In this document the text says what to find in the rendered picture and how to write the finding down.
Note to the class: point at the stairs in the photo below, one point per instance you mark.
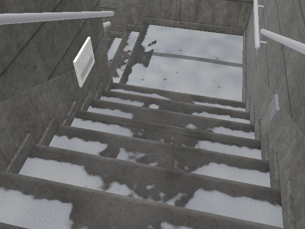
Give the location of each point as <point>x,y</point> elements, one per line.
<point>119,51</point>
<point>145,158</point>

